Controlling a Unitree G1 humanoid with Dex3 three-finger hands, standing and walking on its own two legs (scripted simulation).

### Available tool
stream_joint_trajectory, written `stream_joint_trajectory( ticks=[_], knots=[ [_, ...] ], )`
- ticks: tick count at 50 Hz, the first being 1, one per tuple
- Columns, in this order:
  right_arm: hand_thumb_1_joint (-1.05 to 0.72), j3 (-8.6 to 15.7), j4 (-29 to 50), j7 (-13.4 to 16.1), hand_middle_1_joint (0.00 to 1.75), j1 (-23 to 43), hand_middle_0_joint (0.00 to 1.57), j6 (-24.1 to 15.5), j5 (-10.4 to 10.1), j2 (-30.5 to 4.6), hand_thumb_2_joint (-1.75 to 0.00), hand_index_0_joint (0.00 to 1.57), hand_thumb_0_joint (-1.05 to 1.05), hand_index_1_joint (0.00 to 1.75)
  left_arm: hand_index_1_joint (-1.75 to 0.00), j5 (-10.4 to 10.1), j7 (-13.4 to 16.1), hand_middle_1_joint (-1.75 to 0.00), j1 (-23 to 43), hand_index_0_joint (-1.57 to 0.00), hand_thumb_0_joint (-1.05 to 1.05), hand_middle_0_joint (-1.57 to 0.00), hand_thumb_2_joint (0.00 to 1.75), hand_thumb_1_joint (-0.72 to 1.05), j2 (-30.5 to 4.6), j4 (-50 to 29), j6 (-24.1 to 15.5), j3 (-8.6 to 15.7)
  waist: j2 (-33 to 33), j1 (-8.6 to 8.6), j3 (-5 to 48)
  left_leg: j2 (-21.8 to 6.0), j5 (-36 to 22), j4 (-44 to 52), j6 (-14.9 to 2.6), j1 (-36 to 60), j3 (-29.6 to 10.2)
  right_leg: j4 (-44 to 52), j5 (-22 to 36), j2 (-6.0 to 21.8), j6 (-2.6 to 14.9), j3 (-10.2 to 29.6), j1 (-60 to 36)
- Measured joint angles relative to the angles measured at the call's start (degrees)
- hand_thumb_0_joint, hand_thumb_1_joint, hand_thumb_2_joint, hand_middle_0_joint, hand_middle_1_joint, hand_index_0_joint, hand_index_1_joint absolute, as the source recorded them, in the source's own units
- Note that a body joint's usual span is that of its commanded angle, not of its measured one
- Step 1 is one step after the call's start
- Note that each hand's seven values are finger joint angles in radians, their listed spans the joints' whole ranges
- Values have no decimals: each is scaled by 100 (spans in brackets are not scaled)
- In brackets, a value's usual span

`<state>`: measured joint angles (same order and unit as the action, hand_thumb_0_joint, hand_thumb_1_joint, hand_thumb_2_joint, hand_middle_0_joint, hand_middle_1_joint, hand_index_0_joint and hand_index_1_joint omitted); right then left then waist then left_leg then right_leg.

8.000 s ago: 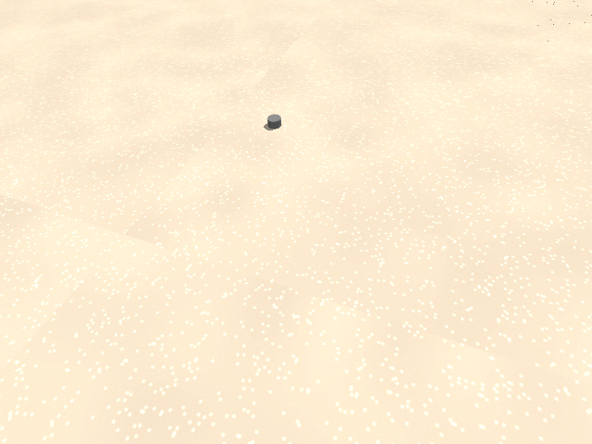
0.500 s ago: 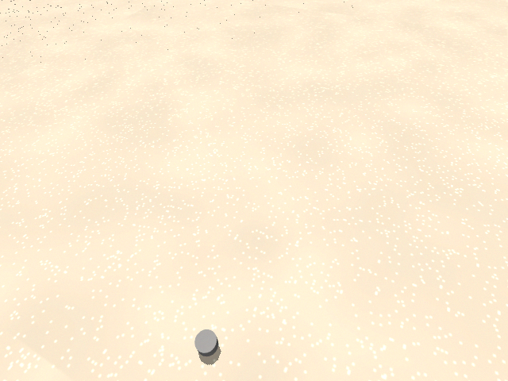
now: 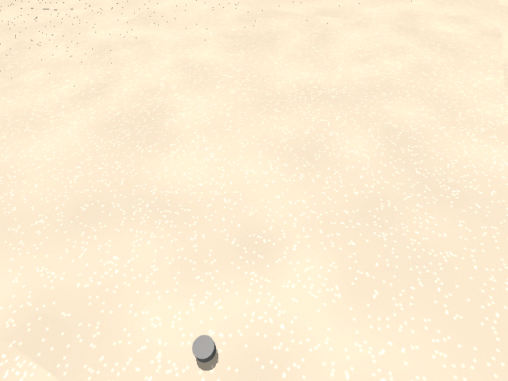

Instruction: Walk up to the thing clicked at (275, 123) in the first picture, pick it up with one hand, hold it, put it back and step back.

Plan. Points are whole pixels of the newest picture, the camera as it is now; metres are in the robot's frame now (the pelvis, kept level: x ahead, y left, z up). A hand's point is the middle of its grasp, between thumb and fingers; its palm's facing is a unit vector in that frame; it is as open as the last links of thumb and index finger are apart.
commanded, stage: stand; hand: left
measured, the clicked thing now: (204, 348) +0.38 +0.24 -0.76
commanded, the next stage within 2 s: walk up in 1.64 s
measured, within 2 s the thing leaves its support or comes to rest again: neither
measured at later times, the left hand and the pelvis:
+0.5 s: hand out of the picture +0.07 +0.25 -0.16, palm faces -0.02 -0.94 -0.34, open 7.4 cm; pelvis +0.00 +0.00 +0.00, yaw +0 degrees
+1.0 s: hand out of the picture +0.07 +0.25 -0.16, palm faces -0.03 -0.94 -0.34, open 7.4 cm; pelvis +0.00 +0.00 +0.00, yaw -1 degrees
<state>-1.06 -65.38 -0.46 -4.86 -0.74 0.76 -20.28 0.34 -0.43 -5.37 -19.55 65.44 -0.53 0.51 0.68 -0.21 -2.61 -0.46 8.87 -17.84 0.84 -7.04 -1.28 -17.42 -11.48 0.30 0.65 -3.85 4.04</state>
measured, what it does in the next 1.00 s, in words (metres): stands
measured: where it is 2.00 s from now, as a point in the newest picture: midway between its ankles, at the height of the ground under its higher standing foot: outside the picture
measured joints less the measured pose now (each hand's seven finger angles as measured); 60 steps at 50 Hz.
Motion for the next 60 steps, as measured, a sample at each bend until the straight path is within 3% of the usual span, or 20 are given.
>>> stream_joint_trajectory(
  ticks=[60],
  knots=[
    [-90,-13,40,10,30,-166,20,8,8,-13,-90,21,0,30,-30,19,-13,-30,-142,-21,0,-21,89,90,-33,-41,21,-12,-26,12,-23,-32,-5,41,13,35,73,-11,7,-28,18,77,20]
  ],
)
